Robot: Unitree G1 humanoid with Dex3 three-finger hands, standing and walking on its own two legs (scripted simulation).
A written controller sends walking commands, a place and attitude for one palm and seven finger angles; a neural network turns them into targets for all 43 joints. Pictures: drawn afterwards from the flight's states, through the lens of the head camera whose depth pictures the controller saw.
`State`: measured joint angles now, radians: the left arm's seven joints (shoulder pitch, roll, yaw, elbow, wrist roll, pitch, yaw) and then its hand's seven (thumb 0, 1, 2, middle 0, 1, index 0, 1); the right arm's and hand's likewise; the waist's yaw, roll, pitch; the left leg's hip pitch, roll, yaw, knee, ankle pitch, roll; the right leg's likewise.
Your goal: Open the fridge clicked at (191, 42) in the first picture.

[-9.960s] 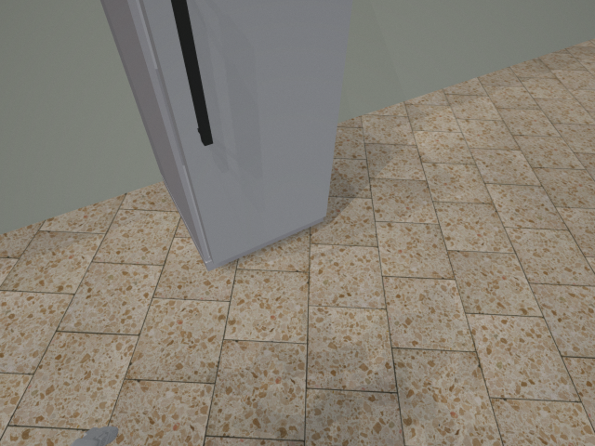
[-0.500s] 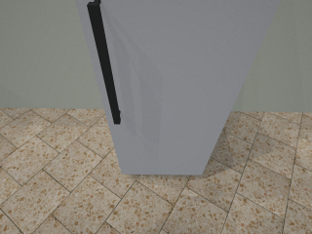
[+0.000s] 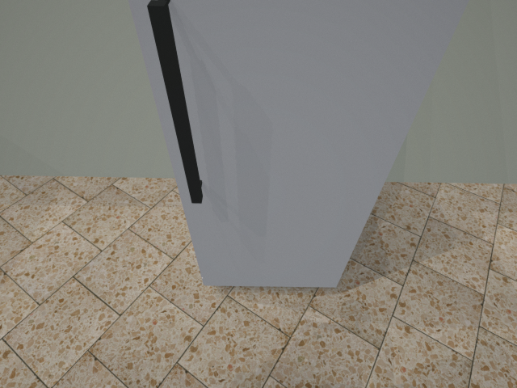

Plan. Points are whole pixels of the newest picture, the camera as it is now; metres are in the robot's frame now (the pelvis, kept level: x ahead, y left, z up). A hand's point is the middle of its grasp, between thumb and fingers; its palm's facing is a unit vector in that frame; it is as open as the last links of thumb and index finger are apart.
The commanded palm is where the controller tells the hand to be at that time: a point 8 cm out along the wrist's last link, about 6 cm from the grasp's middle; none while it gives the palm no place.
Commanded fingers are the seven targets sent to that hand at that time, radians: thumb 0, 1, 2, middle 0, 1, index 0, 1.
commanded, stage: shuffle to correct the standing spot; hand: left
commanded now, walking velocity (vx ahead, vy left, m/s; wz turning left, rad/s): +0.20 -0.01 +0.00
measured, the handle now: (184, 120) +0.55 +0.18 +0.11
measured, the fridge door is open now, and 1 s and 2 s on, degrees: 0 0 0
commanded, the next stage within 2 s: come to a stop and stand still in 0.38 s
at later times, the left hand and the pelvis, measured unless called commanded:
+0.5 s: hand out of the picture +0.07 +0.18 -0.19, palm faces -0.01 -0.99 -0.15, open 7.3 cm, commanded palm none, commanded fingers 0.00 0.90 0.90 -0.20 -0.30 -0.20 -0.30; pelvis +0.07 +0.01 -0.01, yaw +0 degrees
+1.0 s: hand out of the picture +0.15 +0.18 -0.19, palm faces +0.11 -0.98 -0.19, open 7.2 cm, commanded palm none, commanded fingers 0.00 0.90 0.90 -0.20 -0.30 -0.20 -0.30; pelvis +0.10 +0.00 -0.02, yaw +3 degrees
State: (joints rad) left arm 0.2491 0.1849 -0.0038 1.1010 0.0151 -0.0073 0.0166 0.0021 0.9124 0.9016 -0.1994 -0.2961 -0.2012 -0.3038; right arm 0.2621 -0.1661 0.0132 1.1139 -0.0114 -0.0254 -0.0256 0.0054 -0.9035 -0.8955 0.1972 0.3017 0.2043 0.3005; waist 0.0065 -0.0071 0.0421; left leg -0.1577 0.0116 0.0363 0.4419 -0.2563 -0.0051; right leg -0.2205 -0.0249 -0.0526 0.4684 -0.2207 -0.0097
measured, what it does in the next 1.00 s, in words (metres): walks ahead: right foot, then left foot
